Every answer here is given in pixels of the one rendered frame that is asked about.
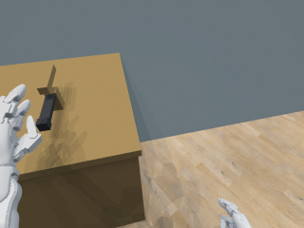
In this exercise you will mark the right robot hand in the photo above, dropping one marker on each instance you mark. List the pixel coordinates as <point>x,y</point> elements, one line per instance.
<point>237,219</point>

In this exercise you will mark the counter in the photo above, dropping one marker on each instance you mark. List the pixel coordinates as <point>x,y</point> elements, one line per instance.
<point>86,172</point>

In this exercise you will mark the left robot hand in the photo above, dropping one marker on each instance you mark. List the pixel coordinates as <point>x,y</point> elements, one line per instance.
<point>11,121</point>

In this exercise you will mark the robot left forearm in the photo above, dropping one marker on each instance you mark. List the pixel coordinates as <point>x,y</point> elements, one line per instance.
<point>10,195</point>

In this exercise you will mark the tap lever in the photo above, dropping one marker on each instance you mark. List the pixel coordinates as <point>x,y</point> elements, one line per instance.
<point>44,121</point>

